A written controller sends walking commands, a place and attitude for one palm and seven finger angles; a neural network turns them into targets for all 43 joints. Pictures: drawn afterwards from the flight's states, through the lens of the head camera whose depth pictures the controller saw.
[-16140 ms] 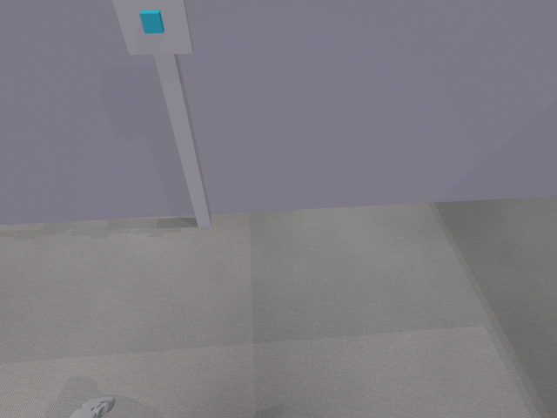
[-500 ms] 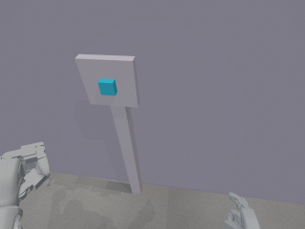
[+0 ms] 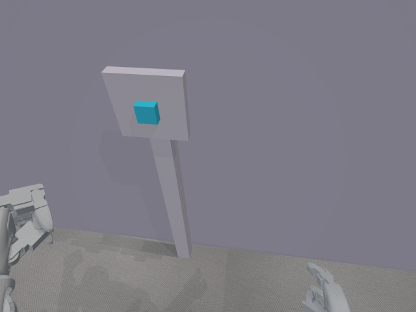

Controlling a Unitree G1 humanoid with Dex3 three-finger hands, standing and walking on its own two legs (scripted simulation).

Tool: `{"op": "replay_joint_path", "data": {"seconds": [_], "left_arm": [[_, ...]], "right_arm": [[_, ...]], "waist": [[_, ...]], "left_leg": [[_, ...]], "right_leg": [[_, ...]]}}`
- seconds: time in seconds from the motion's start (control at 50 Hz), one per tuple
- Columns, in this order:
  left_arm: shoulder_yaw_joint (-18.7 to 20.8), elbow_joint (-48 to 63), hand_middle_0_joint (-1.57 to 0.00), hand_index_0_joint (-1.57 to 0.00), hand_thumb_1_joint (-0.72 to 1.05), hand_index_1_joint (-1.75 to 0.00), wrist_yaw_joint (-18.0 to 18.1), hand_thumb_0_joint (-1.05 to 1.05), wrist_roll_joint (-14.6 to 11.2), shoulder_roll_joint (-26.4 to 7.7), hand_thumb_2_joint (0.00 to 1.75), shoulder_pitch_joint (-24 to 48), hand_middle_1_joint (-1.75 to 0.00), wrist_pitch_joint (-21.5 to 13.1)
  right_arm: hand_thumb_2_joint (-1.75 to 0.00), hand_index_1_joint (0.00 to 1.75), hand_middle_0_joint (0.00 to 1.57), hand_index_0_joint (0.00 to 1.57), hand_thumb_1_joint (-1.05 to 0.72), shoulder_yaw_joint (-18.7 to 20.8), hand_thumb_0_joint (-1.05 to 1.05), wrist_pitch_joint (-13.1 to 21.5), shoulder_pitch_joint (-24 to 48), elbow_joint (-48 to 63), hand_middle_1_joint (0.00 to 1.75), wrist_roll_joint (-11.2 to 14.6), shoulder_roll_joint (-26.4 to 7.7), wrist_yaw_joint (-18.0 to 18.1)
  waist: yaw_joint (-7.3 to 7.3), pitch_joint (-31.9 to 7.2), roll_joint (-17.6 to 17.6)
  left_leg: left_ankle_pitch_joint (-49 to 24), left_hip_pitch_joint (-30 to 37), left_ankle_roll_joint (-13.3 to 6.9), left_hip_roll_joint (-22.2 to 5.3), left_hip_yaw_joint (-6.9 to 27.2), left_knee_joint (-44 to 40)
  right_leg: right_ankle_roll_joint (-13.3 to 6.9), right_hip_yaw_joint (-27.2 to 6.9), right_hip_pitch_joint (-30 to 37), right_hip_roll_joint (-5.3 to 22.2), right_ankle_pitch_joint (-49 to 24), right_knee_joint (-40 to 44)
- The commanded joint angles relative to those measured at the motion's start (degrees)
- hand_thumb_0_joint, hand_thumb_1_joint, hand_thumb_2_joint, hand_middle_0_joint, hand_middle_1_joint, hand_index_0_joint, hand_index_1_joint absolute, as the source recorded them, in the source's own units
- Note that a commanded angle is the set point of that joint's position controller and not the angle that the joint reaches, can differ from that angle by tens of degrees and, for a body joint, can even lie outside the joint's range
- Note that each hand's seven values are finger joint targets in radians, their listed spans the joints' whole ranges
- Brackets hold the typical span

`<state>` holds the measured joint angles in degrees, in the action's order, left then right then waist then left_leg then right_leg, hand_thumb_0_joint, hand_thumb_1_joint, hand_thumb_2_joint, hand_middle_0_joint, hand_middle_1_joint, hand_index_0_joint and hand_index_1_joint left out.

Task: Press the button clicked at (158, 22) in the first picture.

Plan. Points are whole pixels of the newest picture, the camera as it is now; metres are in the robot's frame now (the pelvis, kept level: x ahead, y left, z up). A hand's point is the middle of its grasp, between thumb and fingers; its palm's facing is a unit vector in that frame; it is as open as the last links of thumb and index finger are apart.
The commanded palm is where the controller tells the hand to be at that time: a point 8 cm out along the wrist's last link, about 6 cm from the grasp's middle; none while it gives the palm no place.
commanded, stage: step back with the hand held close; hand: left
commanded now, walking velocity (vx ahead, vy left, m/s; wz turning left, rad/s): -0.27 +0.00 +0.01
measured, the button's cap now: (147, 111) +0.50 +0.20 +0.14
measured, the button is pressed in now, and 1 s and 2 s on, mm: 0 0 0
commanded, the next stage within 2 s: stop stepping back and stand still in 1.04 s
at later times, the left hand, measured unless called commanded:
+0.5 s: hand (22, 260) +0.14 +0.26 +0.16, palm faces +0.37 -0.79 -0.49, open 3.1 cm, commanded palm +0.08 +0.30 +0.17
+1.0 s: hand out of the picture +0.05 +0.27 +0.17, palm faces +0.32 -0.84 -0.44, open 3.1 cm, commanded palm -0.01 +0.31 +0.17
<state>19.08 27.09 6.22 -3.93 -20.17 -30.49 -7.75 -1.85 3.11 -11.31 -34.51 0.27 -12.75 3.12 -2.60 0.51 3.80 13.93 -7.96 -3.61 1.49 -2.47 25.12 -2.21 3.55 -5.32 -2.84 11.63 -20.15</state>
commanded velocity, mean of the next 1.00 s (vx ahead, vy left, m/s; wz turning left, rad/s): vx -0.31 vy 0.00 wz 0.01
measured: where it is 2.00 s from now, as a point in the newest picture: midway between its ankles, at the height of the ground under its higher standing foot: outside the picture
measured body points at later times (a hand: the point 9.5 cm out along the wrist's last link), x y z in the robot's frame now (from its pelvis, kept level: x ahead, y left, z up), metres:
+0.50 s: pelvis -0.05 +0.02 -0.01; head -0.04 +0.02 +0.44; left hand +0.11 +0.30 +0.18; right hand +0.14 -0.21 -0.09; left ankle +0.00 +0.07 -0.74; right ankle -0.01 -0.10 -0.74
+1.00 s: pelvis -0.15 +0.04 +0.00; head -0.12 +0.07 +0.44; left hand +0.03 +0.31 +0.19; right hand +0.03 -0.18 -0.07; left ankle -0.04 +0.10 -0.74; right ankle -0.24 -0.11 -0.71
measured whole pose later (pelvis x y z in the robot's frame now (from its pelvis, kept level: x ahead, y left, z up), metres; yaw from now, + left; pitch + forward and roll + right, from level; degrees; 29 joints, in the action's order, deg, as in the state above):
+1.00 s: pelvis -0.15 +0.04 +0.00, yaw -2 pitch +4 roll -4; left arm 22.8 38.1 7.9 -2.7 -24.6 -35.5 -14.0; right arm -1.2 6.5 -9.6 -34.4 -1.6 -9.2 2.1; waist -0.6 -0.3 -0.4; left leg 1.8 -25.6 -4.2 -1.1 -1.6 23.4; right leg 1.0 0.1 -14.8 -2.7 27.9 -39.7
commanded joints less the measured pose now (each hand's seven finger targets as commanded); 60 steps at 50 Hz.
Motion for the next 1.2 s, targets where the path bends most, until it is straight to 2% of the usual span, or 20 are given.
{"op": "replay_joint_path", "data": {"seconds": [0.0, 0.14, 0.28, 0.38, 0.44, 0.48, 0.54, 0.56, 0.6, 0.66, 0.7, 0.72, 0.76, 0.8, 0.86, 1.02, 1.08, 1.12, 1.14, 1.18], "left_arm": [[3.9, 8.8, -1.30, -1.30, 0.90, -1.50, 0.5, 0.00, 0.4, -6.6, 0.90, -1.2, -1.50, -4.4], [8.9, 17.3, -1.30, -1.30, 0.90, -1.50, 1.7, 0.00, 0.2, -12.2, 0.90, -5.9, -1.50, -5.2], [9.5, 19.9, -1.30, -1.30, 0.90, -1.50, 2.2, 0.00, 0.5, -12.0, 0.90, -8.0, -1.50, -5.9], [8.4, 17.0, -1.30, -1.30, 0.90, -1.50, 1.9, 0.00, 1.4, -9.9, 0.90, -6.2, -1.50, -6.1], [9.0, 15.4, -1.30, -1.30, 0.90, -1.50, 2.1, 0.00, 2.0, -10.1, 0.90, -4.4, -1.50, -6.1], [8.6, 14.6, -1.30, -1.30, 0.90, -1.50, 2.0, 0.00, 2.0, -10.0, 0.90, -3.7, -1.50, -6.4], [8.0, 17.6, -1.30, -1.30, 0.90, -1.50, 2.4, 0.00, 1.3, -10.8, 0.90, -2.1, -1.50, -6.9], [7.0, 18.1, -1.30, -1.30, 0.90, -1.50, 2.8, 0.00, 1.3, -10.3, 0.90, -2.0, -1.50, -7.2], [7.7, 19.7, -1.30, -1.30, 0.90, -1.50, 3.5, 0.00, 1.5, -11.2, 0.90, -2.3, -1.50, -7.5], [8.6, 22.2, -1.30, -1.30, 0.90, -1.50, 4.2, 0.00, 1.8, -12.5, 0.90, -3.2, -1.50, -7.7], [9.4, 25.1, -1.30, -1.30, 0.90, -1.50, 4.3, 0.00, 2.4, -12.8, 0.90, -3.5, -1.50, -8.8], [10.8, 24.3, -1.30, -1.30, 0.90, -1.50, 4.1, 0.00, 3.1, -13.5, 0.90, -4.3, -1.50, -9.3], [11.4, 25.4, -1.30, -1.30, 0.90, -1.50, 3.9, 0.00, 3.2, -13.6, 0.90, -3.4, -1.50, -9.6], [10.5, 25.2, -1.30, -1.30, 0.90, -1.50, 3.9, 0.00, 2.1, -11.9, 0.90, -4.6, -1.50, -10.0], [7.8, 21.1, -1.30, -1.30, 0.90, -1.50, 3.1, 0.00, 1.5, -9.5, 0.90, -7.8, -1.50, -9.4], [9.4, 24.0, -1.30, -1.30, 0.90, -1.50, 1.8, 0.00, -0.5, -13.1, 0.90, -6.5, -1.50, -9.0], [12.0, 26.1, -1.30, -1.30, 0.90, -1.50, 1.1, 0.00, -1.8, -16.2, 0.90, -8.2, -1.50, -10.0], [14.0, 25.1, -1.30, -1.30, 0.90, -1.50, 2.0, 0.00, -2.9, -18.3, 0.90, -7.7, -1.50, -10.9], [13.7, 25.4, -1.30, -1.30, 0.90, -1.50, 2.2, 0.00, -2.8, -18.1, 0.90, -7.4, -1.50, -9.7], [12.9, 19.3, -1.30, -1.30, 0.90, -1.50, 2.5, 0.00, -1.3, -13.7, 0.90, -11.2, -1.50, -6.5]], "right_arm": [[-0.90, 0.30, 0.20, 0.20, -0.90, 3.4, 0.00, 1.0, 6.3, 10.1, 0.30, 0.1, -7.2, 0.0], [-0.90, 0.30, 0.20, 0.20, -0.90, 4.6, 0.00, -1.1, 6.8, 12.8, 0.30, 0.6, -7.5, 0.4], [-0.90, 0.30, 0.20, 0.20, -0.90, 4.8, 0.00, -0.4, 5.7, 13.6, 0.30, 0.5, -7.5, 1.1], [-0.90, 0.30, 0.20, 0.20, -0.90, 5.0, 0.00, 1.0, 4.8, 12.5, 0.30, -0.3, -8.0, 0.9], [-0.90, 0.30, 0.20, 0.20, -0.90, 5.2, 0.00, 1.2, 4.9, 12.7, 0.30, -0.1, -8.4, 1.1], [-0.90, 0.30, 0.20, 0.20, -0.90, 4.9, 0.00, 1.1, 4.8, 13.0, 0.30, 0.2, -7.9, 1.0], [-0.90, 0.30, 0.20, 0.20, -0.90, 5.3, 0.00, 0.7, 3.7, 12.2, 0.30, 0.3, -7.2, 0.1], [-0.90, 0.30, 0.20, 0.20, -0.90, 5.0, 0.00, 0.7, 3.4, 11.7, 0.30, 0.3, -6.3, 0.1], [-0.90, 0.30, 0.20, 0.20, -0.90, 4.4, 0.00, 0.8, 4.2, 11.8, 0.30, 0.1, -5.8, 0.2], [-0.90, 0.30, 0.20, 0.20, -0.90, 3.8, 0.00, 0.9, 4.6, 11.4, 0.30, -0.1, -5.9, 1.1], [-0.90, 0.30, 0.20, 0.20, -0.90, 4.0, 0.00, 2.0, 5.7, 12.1, 0.30, -0.5, -7.7, 1.7], [-0.90, 0.30, 0.20, 0.20, -0.90, 4.2, 0.00, 3.0, 5.4, 11.9, 0.30, -0.6, -6.6, 1.6], [-0.90, 0.30, 0.20, 0.20, -0.90, 4.4, 0.00, 4.3, 4.7, 11.5, 0.30, -1.9, -6.5, 1.5], [-0.90, 0.30, 0.20, 0.20, -0.90, 5.1, 0.00, 5.1, 3.1, 10.4, 0.30, -1.8, -6.4, 1.0], [-0.90, 0.30, 0.20, 0.20, -0.90, 5.3, 0.00, 5.9, 2.4, 8.3, 0.30, -1.3, -6.3, 0.1], [-0.90, 0.30, 0.20, 0.20, -0.90, 4.6, 0.00, 5.6, 5.2, 8.1, 0.30, -1.7, -6.2, -0.6], [-0.90, 0.30, 0.20, 0.20, -0.90, 4.1, 0.00, 3.6, 5.9, 9.0, 0.30, -1.2, -5.6, -0.8], [-0.90, 0.30, 0.20, 0.20, -0.90, 3.5, 0.00, 2.6, 7.0, 9.1, 0.30, -0.3, -4.5, -0.2], [-0.90, 0.30, 0.20, 0.20, -0.90, 5.1, 0.00, 2.7, 6.8, 8.8, 0.30, 0.8, -5.7, 0.2], [-0.90, 0.30, 0.20, 0.20, -0.90, 4.6, 0.00, 1.6, 6.6, 8.9, 0.30, 0.9, -4.6, 0.5]], "waist": [[1.96, -1.2, -1.6], [1.67, -11.6, -2.6], [1.46, -10.6, 3.4], [1.80, -5.1, 3.3], [2.20, -2.8, -1.7], [2.82, -1.9, -6.1], [3.49, -4.0, -13.3], [3.57, -4.5, -13.9], [3.38, -5.7, -11.9], [3.67, -5.6, -4.0], [2.75, -5.6, 11.8], [2.41, -8.5, 14.3], [2.76, -7.7, 12.3], [2.56, -8.1, 5.2], [2.59, -10.0, 3.2], [1.51, -15.7, 8.5], [1.53, -15.2, 4.0], [1.92, -12.6, -9.2], [0.75, -13.0, -18.0], [2.81, -6.8, -12.2]], "left_leg": [[-9.2, -1.3, 0.6, -4.9, 7.2, -3.3], [-17.3, -4.2, 0.6, -6.5, 7.8, -1.7], [-20.0, -9.1, 0.3, -9.9, 10.9, -4.0], [-7.6, -18.0, -2.0, -14.3, 13.5, -9.3], [4.5, -25.4, -2.8, -13.1, 13.4, -8.3], [10.6, -26.2, -2.2, -9.5, 12.4, -4.5], [9.7, -13.1, 1.1, -2.6, 7.4, 11.8], [8.9, -10.3, 1.9, -1.6, 6.4, 17.5], [8.6, -10.4, 2.2, -1.7, 6.4, 20.5], [2.9, -8.7, 1.7, -3.6, 7.3, 4.0], [-2.7, -18.1, -1.7, -12.0, 17.4, -7.0], [-0.2, -22.6, -3.4, -16.4, 19.6, -9.8], [2.5, -24.6, -5.6, -19.7, 24.3, -14.0], [-13.4, -14.0, -5.4, -18.5, 20.6, -8.2], [-26.7, -1.7, -3.3, -15.9, 16.2, -6.2], [-12.8, 0.0, 0.5, -12.5, 12.3, -12.7], [-5.5, 0.8, 4.0, -7.7, 6.1, -5.7], [2.3, 3.3, 5.8, -1.8, 2.1, 16.1], [8.5, -0.9, 6.4, 1.6, 3.6, 30.1], [5.8, -17.2, 5.1, -1.3, 6.9, 35.6]], "right_leg": [[0.7, -9.5, -6.1, 7.6, -7.5, 4.2], [1.3, -7.7, -0.3, 7.4, -16.8, -3.3], [1.7, -5.9, -1.4, 4.5, -9.9, -10.8], [2.1, -5.4, -2.2, 3.1, 4.3, -16.9], [2.0, -7.6, 1.1, 3.4, -1.6, -15.0], [0.9, -12.4, -0.7, 6.0, -4.3, -10.4], [-4.1, -22.7, -16.5, 15.4, 8.6, 4.3], [-5.5, -23.0, -19.5, 18.5, 10.4, 6.2], [-6.3, -20.9, -18.7, 19.6, 5.4, 5.2], [-2.5, -14.2, -16.9, 13.8, 1.8, -1.8], [2.1, -6.2, -9.1, 3.2, -0.1, -15.6], [2.8, -4.8, -4.1, 1.5, 4.6, -23.5], [2.8, -6.7, -6.5, 0.3, 13.9, -36.2], [2.5, -6.9, -13.9, 0.8, 16.6, -32.9], [3.3, -3.7, -17.3, 0.3, 16.8, -25.0], [1.9, -0.1, -6.0, -1.8, 13.4, -5.2], [-0.1, -2.0, -6.3, 2.7, 4.7, 6.6], [-4.7, -12.2, -22.9, 17.4, 5.1, 11.6], [-7.6, -16.1, -26.1, 22.2, 11.3, 11.8], [-8.2, -11.3, -18.7, 20.8, -1.6, 4.4]]}}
